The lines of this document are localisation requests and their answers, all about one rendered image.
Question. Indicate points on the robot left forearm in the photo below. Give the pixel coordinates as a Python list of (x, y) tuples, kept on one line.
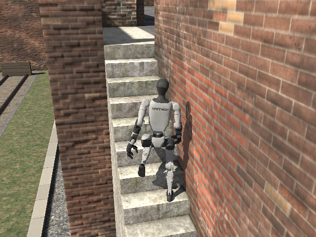
[(135, 133)]

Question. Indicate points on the robot right upper arm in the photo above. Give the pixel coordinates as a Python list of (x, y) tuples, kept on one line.
[(177, 114)]

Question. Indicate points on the left robot hand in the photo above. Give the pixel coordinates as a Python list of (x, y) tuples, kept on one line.
[(128, 149)]

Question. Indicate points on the robot torso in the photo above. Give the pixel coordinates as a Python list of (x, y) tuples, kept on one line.
[(159, 117)]

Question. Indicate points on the robot right shin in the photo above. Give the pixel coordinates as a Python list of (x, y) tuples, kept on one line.
[(169, 178)]

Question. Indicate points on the right robot hand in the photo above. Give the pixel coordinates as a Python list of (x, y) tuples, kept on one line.
[(178, 139)]

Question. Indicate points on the robot right forearm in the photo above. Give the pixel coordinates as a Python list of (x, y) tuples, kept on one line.
[(179, 132)]

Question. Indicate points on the robot left upper arm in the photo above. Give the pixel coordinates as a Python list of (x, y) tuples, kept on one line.
[(142, 111)]

